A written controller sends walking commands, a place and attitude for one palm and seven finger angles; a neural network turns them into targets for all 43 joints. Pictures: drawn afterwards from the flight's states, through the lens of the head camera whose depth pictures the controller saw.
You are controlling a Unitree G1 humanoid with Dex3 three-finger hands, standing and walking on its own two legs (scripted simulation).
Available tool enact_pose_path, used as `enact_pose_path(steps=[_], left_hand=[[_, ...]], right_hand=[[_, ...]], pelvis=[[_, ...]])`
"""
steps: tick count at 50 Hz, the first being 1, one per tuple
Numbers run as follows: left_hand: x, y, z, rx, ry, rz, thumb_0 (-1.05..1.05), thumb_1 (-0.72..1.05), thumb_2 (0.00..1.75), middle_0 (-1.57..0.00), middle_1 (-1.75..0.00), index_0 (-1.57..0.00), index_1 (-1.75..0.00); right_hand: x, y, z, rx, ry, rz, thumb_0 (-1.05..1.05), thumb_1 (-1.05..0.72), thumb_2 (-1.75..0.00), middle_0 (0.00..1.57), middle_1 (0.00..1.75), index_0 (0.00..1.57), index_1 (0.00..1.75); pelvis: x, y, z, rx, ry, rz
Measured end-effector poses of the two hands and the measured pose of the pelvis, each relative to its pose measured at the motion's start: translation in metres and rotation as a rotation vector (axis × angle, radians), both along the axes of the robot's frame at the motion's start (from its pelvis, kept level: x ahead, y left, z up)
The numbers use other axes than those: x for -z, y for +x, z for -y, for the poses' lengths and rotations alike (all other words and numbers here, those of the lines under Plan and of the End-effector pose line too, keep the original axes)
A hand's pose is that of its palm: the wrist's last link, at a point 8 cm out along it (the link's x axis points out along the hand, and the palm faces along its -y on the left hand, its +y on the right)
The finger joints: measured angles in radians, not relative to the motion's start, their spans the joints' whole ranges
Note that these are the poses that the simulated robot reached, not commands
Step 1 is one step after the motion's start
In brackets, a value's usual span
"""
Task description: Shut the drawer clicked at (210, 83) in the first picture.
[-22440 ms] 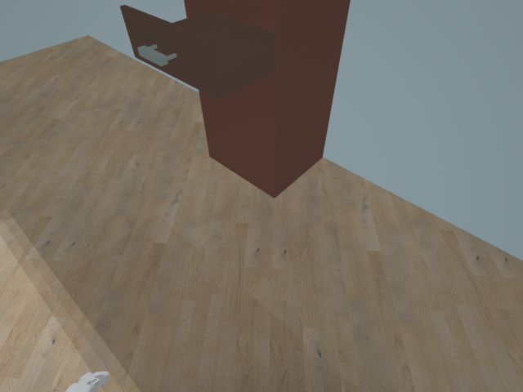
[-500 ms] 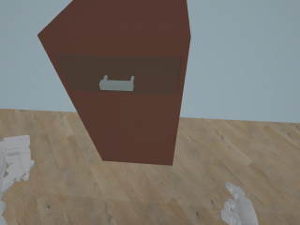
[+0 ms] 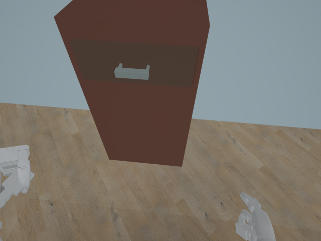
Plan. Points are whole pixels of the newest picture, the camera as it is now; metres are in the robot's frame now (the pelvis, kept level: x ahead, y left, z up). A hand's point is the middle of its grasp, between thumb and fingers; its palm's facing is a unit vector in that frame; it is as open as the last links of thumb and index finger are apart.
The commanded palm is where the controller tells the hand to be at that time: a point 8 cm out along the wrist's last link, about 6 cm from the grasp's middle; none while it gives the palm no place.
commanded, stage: step back with the hand held close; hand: left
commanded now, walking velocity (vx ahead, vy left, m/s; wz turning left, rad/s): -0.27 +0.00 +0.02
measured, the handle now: (133, 70) +0.68 +0.16 +0.03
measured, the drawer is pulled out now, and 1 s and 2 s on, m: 0.00 0.00 0.00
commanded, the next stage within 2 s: stop stepping back and stand still in 0.56 s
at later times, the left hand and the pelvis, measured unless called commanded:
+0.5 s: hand out of the picture +0.10 +0.24 +0.17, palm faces +0.40 -0.79 -0.47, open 3.2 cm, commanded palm +0.01 +0.28 +0.19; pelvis -0.09 -0.01 -0.01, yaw +5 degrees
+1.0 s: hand out of the picture +0.02 +0.19 +0.17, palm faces +0.24 -0.83 -0.50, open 3.2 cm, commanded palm -0.05 +0.24 +0.19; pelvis -0.20 -0.03 +0.00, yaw -3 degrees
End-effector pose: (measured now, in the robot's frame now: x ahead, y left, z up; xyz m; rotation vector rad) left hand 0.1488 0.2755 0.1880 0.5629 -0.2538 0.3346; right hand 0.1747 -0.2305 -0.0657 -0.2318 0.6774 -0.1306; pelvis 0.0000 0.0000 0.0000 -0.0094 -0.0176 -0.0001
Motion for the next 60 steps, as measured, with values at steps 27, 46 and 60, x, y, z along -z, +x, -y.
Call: enact_pose_path(steps=[27,46,60], left_hand=[[-0.009,-0.100,-0.001,0.020,0.052,0.110,0.01,0.89,0.89,-1.41,-1.60,-1.41,-1.60],[-0.008,-0.144,0.038,0.154,0.023,0.032,0.01,0.89,0.89,-1.40,-1.60,-1.41,-1.60],[0.000,-0.222,0.021,0.041,-0.045,0.041,0.01,0.89,0.89,-1.41,-1.60,-1.41,-1.60]], right_hand=[[0.008,-0.108,0.006,-0.004,-0.025,-0.038,0.02,-0.90,-0.90,0.20,0.30,0.20,0.30],[-0.005,-0.215,0.046,0.122,-0.014,-0.010,0.02,-0.90,-0.90,0.20,0.30,0.20,0.30],[0.000,-0.288,0.060,0.145,-0.085,-0.074,0.02,-0.90,-0.90,0.20,0.30,0.20,0.30]], pelvis=[[0.006,-0.100,0.011,-0.075,-0.059,-0.017],[-0.003,-0.175,0.029,0.065,0.029,-0.033],[-0.003,-0.218,0.021,0.062,-0.004,-0.006]])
